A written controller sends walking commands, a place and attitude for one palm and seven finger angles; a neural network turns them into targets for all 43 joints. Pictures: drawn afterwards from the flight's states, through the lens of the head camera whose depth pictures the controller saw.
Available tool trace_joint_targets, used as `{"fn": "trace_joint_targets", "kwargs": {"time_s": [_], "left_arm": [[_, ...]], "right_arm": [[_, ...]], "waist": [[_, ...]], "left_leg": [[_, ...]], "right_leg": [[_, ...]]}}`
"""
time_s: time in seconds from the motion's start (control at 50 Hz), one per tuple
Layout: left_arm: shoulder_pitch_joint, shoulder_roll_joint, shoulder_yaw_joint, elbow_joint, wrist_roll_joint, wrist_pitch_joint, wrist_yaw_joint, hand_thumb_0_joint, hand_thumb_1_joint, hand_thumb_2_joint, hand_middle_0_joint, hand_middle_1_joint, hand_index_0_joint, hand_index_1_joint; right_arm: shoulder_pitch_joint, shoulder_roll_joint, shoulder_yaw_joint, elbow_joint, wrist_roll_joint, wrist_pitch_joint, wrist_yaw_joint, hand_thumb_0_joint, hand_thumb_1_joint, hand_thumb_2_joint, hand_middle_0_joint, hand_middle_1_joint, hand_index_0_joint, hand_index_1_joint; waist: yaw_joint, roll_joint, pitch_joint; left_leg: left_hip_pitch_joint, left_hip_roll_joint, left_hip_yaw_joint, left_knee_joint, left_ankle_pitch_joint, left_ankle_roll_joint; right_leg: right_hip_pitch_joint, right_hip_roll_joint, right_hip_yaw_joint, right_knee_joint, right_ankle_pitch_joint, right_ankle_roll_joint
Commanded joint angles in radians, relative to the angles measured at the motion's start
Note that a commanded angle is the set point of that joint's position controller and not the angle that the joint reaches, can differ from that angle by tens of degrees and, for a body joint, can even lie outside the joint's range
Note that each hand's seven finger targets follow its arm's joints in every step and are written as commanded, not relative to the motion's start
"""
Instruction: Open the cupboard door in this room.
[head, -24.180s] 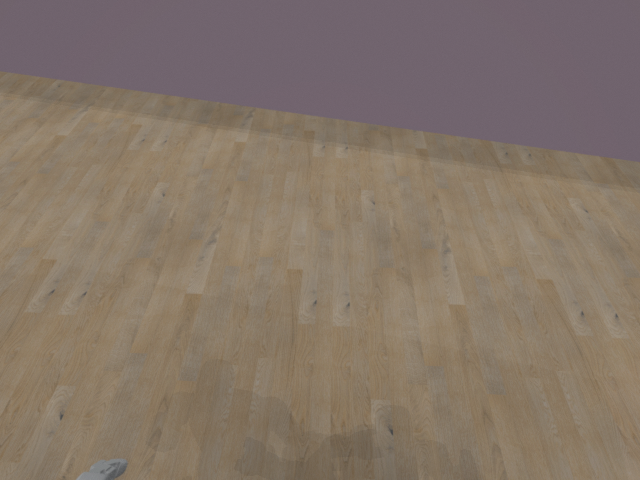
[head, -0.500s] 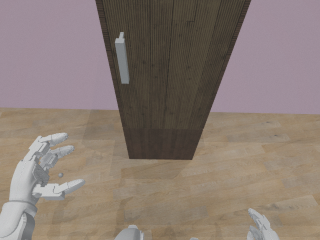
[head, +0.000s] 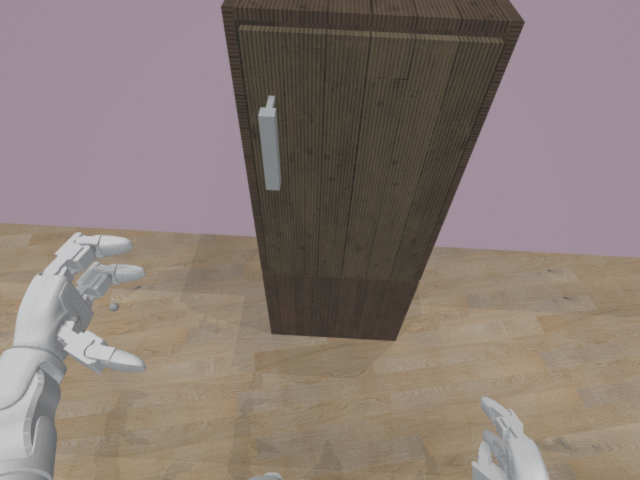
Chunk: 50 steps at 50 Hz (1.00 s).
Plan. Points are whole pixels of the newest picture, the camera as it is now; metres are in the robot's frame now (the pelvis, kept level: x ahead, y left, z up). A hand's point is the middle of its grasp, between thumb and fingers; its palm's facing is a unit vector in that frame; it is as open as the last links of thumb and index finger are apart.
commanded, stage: raise the hand with hooked fingers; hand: left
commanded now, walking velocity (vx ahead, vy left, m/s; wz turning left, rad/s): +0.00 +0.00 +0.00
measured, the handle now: (272, 144) +0.60 +0.13 +0.08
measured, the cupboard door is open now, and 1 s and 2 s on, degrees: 0 0 0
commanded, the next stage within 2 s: move the hooked fingers beside the handle in 0.66 s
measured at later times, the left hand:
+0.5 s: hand (130, 287) +0.30 +0.25 +0.09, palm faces +0.05 -1.00 -0.01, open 14.0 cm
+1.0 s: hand (152, 264) +0.33 +0.23 +0.10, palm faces +0.02 -1.00 +0.00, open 14.0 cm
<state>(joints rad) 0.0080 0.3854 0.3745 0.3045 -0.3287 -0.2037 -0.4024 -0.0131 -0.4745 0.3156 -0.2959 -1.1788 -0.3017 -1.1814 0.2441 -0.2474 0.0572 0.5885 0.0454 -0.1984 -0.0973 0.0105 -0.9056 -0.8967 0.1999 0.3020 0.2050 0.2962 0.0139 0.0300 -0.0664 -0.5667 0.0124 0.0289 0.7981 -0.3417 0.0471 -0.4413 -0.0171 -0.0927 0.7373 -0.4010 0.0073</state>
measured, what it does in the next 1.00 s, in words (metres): stands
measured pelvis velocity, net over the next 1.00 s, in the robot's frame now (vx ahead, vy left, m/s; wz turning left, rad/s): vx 0.00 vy -0.02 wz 0.00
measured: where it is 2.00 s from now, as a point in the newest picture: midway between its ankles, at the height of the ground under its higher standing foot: outside the picture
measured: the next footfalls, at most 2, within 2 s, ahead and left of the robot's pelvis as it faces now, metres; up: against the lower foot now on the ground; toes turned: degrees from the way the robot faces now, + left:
none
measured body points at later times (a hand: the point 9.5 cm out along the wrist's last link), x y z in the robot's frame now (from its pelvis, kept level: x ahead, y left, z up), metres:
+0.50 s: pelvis +0.00 -0.02 +0.01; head +0.03 -0.02 +0.46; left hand +0.29 +0.30 +0.10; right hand +0.14 -0.28 -0.08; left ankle +0.04 +0.08 -0.71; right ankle -0.02 -0.13 -0.71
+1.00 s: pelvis +0.00 -0.02 +0.00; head +0.03 -0.02 +0.45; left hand +0.32 +0.29 +0.10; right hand +0.15 -0.27 -0.08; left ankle +0.04 +0.08 -0.71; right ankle -0.02 -0.13 -0.71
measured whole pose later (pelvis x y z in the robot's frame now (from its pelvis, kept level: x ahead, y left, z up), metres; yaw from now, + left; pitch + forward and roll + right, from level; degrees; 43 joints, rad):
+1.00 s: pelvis +0.00 -0.02 +0.00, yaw +0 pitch +6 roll -2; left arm -0.24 0.40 0.37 0.54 -0.31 -0.21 -0.43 -0.02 -0.50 0.30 -0.30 -1.20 -0.30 -1.20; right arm 0.26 -0.27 0.04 0.61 0.06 -0.17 -0.11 0.01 -0.91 -0.90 0.20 0.30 0.20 0.30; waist 0.00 0.03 -0.05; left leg -0.55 0.03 0.02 0.76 -0.32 0.02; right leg -0.44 0.00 -0.09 0.72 -0.39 -0.02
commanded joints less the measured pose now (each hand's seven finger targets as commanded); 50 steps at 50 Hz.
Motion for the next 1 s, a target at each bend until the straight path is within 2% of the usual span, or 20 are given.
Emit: {"fn": "trace_joint_targets", "kwargs": {"time_s": [0.0,0.12,0.18,0.2,0.24,0.28,0.34,0.36,0.4,0.44,0.48,0.5,0.58,0.6,0.7,0.74,0.8,0.88,0.9,0.98], "left_arm": [[-0.251,0.262,0.116,-0.171,-0.032,-0.051,-0.033,0.0,-0.5,0.3,-0.3,-1.2,-0.3,-1.2],[-0.324,0.308,0.142,-0.134,-0.037,-0.038,-0.058,0.0,-0.5,0.3,-0.3,-1.2,-0.3,-1.2],[-0.284,0.273,0.122,-0.084,-0.041,-0.032,-0.068,0.0,-0.5,0.3,-0.3,-1.2,-0.3,-1.2],[-0.273,0.274,0.132,-0.072,-0.052,-0.029,-0.074,0.0,-0.5,0.3,-0.3,-1.2,-0.3,-1.2],[-0.276,0.269,0.122,-0.057,-0.051,-0.024,-0.081,0.0,-0.5,0.3,-0.3,-1.2,-0.3,-1.2],[-0.283,0.285,0.132,-0.076,-0.045,-0.03,-0.073,0.0,-0.5,0.3,-0.3,-1.2,-0.3,-1.2],[-0.294,0.299,0.15,-0.078,-0.045,-0.042,-0.062,0.0,-0.5,0.3,-0.3,-1.2,-0.3,-1.2],[-0.303,0.299,0.151,-0.092,-0.044,-0.051,-0.058,0.0,-0.5,0.3,-0.3,-1.2,-0.3,-1.2],[-0.315,0.306,0.153,-0.098,-0.046,-0.062,-0.053,0.0,-0.5,0.3,-0.3,-1.2,-0.3,-1.2],[-0.313,0.298,0.148,-0.098,-0.037,-0.07,-0.05,0.0,-0.5,0.3,-0.3,-1.2,-0.3,-1.2],[-0.316,0.296,0.146,-0.108,-0.036,-0.075,-0.048,0.0,-0.5,0.3,-0.3,-1.2,-0.3,-1.2],[-0.312,0.306,0.151,-0.097,-0.04,-0.071,-0.052,0.0,-0.5,0.3,-0.3,-1.2,-0.3,-1.2],[-0.314,0.296,0.145,-0.108,-0.038,-0.074,-0.053,0.0,-0.5,0.3,-0.3,-1.2,-0.3,-1.2],[-0.312,0.299,0.152,-0.103,-0.045,-0.07,-0.057,0.0,-0.5,0.3,-0.3,-1.2,-0.3,-1.2],[-0.31,0.274,0.134,-0.048,-0.056,-0.052,-0.071,0.0,-0.5,0.3,-0.3,-1.2,-0.3,-1.2],[-0.319,0.288,0.14,-0.063,-0.045,-0.054,-0.07,0.0,-0.5,0.3,-0.3,-1.2,-0.3,-1.2],[-0.48,0.28,0.101,-0.032,-0.037,-0.063,-0.061,0.0,-0.5,0.3,-0.3,-1.2,-0.3,-1.2],[-0.54,0.253,0.055,-0.033,-0.01,-0.081,-0.046,0.0,-0.5,0.3,-0.3,-1.2,-0.3,-1.2],[-0.556,0.259,0.057,-0.01,-0.009,-0.077,-0.04,0.0,-0.5,0.3,-0.3,-1.2,-0.3,-1.2],[-0.606,0.254,0.047,0.051,0.016,-0.066,-0.003,0.0,-0.5,0.3,-0.3,-1.2,-0.3,-1.2]], "right_arm": [[-0.029,-0.165,-0.062,-0.131,0.001,-0.047,-0.015,0.0,-0.9,-0.9,0.2,0.3,0.2,0.3],[-0.023,-0.167,-0.063,-0.13,0.006,-0.047,-0.017,0.0,-0.9,-0.9,0.2,0.3,0.2,0.3],[-0.014,-0.167,-0.067,-0.127,0.01,-0.048,-0.015,0.0,-0.9,-0.9,0.2,0.3,0.2,0.3],[-0.01,-0.168,-0.068,-0.131,0.007,-0.047,-0.013,0.0,-0.9,-0.9,0.2,0.3,0.2,0.3],[-0.01,-0.172,-0.07,-0.13,0.01,-0.045,-0.009,0.0,-0.9,-0.9,0.2,0.3,0.2,0.3],[-0.01,-0.171,-0.074,-0.134,0.01,-0.043,-0.007,0.0,-0.9,-0.9,0.2,0.3,0.2,0.3],[-0.007,-0.17,-0.074,-0.136,0.008,-0.04,-0.005,0.0,-0.9,-0.9,0.2,0.3,0.2,0.3],[-0.01,-0.167,-0.074,-0.137,0.007,-0.04,-0.004,0.0,-0.9,-0.9,0.2,0.3,0.2,0.3],[-0.009,-0.169,-0.073,-0.136,0.006,-0.039,-0.006,0.0,-0.9,-0.9,0.2,0.3,0.2,0.3],[-0.014,-0.162,-0.072,-0.134,0.009,-0.04,-0.008,0.0,-0.9,-0.9,0.2,0.3,0.2,0.3],[-0.014,-0.161,-0.073,-0.133,0.009,-0.04,-0.009,0.0,-0.9,-0.9,0.2,0.3,0.2,0.3],[-0.01,-0.166,-0.073,-0.135,0.006,-0.039,-0.01,0.0,-0.9,-0.9,0.2,0.3,0.2,0.3],[-0.015,-0.16,-0.071,-0.129,0.009,-0.042,-0.012,0.0,-0.9,-0.9,0.2,0.3,0.2,0.3],[-0.011,-0.162,-0.071,-0.131,0.006,-0.041,-0.012,0.0,-0.9,-0.9,0.2,0.3,0.2,0.3],[-0.015,-0.164,-0.07,-0.131,0.01,-0.035,-0.012,0.0,-0.9,-0.9,0.2,0.3,0.2,0.3],[-0.016,-0.163,-0.071,-0.134,0.011,-0.034,-0.01,0.0,-0.9,-0.9,0.2,0.3,0.2,0.3],[-0.008,-0.167,-0.068,-0.115,0.012,-0.029,-0.019,0.0,-0.9,-0.9,0.2,0.3,0.2,0.3],[-0.003,-0.163,-0.07,-0.108,0.013,-0.03,-0.021,0.0,-0.9,-0.9,0.2,0.3,0.2,0.3],[0.004,-0.166,-0.069,-0.105,0.011,-0.027,-0.021,0.0,-0.9,-0.9,0.2,0.3,0.2,0.3],[0.011,-0.168,-0.07,-0.095,0.01,-0.013,-0.016,0.0,-0.9,-0.9,0.2,0.3,0.2,0.3]], "waist": [[-0.005,0.068,-0.198],[-0.008,0.071,-0.209],[-0.008,0.059,-0.198],[-0.002,0.026,-0.189],[-0.005,0.032,-0.181],[-0.004,0.048,-0.192],[-0.004,0.022,-0.186],[-0.003,0.045,-0.194],[-0.007,0.015,-0.187],[-0.006,0.066,-0.204],[-0.009,0.064,-0.209],[-0.009,0.025,-0.205],[-0.007,0.073,-0.218],[-0.008,0.032,-0.213],[-0.009,-0.006,-0.182],[-0.006,0.039,-0.209],[-0.042,0.007,-0.158],[-0.041,0.084,-0.232],[-0.042,0.05,-0.221],[-0.041,0.046,-0.233]], "left_leg": [[0.256,0.001,-0.09,-0.156,0.194,-0.032],[0.276,-0.003,-0.082,-0.169,0.201,-0.026],[0.274,-0.004,-0.074,-0.172,0.2,-0.023],[0.261,-0.007,-0.071,-0.168,0.213,-0.021],[0.246,-0.009,-0.06,-0.165,0.209,-0.02],[0.251,-0.009,-0.057,-0.164,0.202,-0.018],[0.237,-0.011,-0.048,-0.158,0.197,-0.015],[0.238,-0.012,-0.047,-0.159,0.192,-0.016],[0.227,-0.01,-0.045,-0.154,0.184,-0.014],[0.241,-0.011,-0.041,-0.152,0.185,-0.014],[0.246,-0.009,-0.042,-0.154,0.187,-0.013],[0.233,-0.009,-0.04,-0.145,0.191,-0.01],[0.257,-0.009,-0.042,-0.15,0.213,-0.013],[0.252,-0.009,-0.042,-0.145,0.226,-0.01],[0.216,-0.011,-0.037,-0.139,0.198,-0.012],[0.229,-0.012,-0.036,-0.138,0.209,-0.012],[0.216,-0.008,-0.046,-0.134,0.156,-0.011],[0.273,-0.008,-0.055,-0.14,0.168,-0.014],[0.264,-0.006,-0.059,-0.136,0.171,-0.012],[0.263,-0.003,-0.068,-0.147,0.162,-0.017]], "right_leg": [[-0.017,0.058,0.021,-0.106,0.199,-0.04],[0.01,0.055,0.03,-0.133,0.217,-0.038],[0.007,0.053,0.031,-0.141,0.222,-0.034],[0.025,0.055,0.034,-0.142,0.246,-0.036],[0.017,0.05,0.038,-0.141,0.255,-0.031],[0.013,0.048,0.042,-0.143,0.243,-0.03],[0.021,0.047,0.054,-0.145,0.248,-0.026],[0.022,0.045,0.057,-0.144,0.242,-0.026],[0.03,0.047,0.063,-0.145,0.232,-0.025],[0.029,0.043,0.07,-0.143,0.236,-0.025],[0.027,0.043,0.066,-0.144,0.238,-0.022],[0.038,0.045,0.075,-0.143,0.25,-0.021],[0.034,0.042,0.067,-0.138,0.276,-0.022],[0.045,0.046,0.068,-0.136,0.297,-0.021],[0.033,0.04,0.078,-0.142,0.279,-0.016],[0.033,0.038,0.077,-0.135,0.292,-0.017],[-0.021,0.044,0.077,-0.143,0.221,-0.018],[-0.029,0.042,0.064,-0.13,0.218,-0.025],[-0.027,0.046,0.066,-0.129,0.223,-0.027],[-0.042,0.043,0.055,-0.123,0.209,-0.026]]}}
